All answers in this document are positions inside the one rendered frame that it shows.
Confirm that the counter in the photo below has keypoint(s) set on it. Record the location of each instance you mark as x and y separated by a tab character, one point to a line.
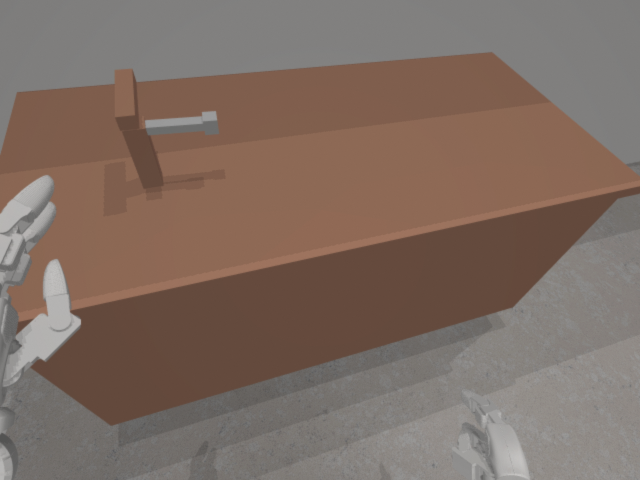
339	209

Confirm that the right robot hand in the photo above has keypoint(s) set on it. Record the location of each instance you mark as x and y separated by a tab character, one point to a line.
496	453

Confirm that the tap lever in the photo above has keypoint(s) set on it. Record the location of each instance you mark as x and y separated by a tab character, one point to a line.
207	122

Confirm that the left robot hand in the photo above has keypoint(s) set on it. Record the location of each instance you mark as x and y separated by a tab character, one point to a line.
23	222

